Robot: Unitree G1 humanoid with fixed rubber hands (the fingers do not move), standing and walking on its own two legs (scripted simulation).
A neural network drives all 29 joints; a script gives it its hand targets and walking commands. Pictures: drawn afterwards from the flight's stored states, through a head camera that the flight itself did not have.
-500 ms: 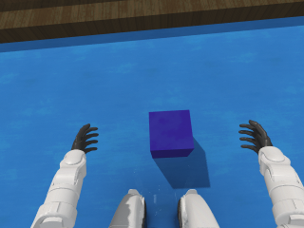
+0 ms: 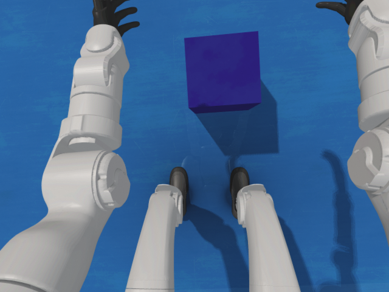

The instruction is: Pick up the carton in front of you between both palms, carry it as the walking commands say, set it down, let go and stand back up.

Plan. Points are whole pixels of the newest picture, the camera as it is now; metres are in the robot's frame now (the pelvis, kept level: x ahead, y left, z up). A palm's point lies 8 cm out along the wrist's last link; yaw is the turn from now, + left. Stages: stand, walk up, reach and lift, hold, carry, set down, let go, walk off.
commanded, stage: reach and lift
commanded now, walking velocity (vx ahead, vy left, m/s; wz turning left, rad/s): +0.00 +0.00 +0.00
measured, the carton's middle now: (221, 79) +0.55 -0.03 -0.53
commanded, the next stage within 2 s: none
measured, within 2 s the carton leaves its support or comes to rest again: leaves its support in 1.80 s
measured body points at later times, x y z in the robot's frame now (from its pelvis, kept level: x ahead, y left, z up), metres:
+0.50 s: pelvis +0.01 +0.02 -0.14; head +0.38 -0.01 +0.11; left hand +0.56 +0.16 -0.32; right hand +0.56 -0.23 -0.32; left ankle +0.09 +0.15 -0.62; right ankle +0.09 -0.11 -0.62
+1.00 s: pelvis -0.02 +0.01 -0.28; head +0.37 -0.01 -0.07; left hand +0.55 +0.16 -0.47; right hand +0.57 -0.21 -0.47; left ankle +0.09 +0.15 -0.62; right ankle +0.09 -0.11 -0.62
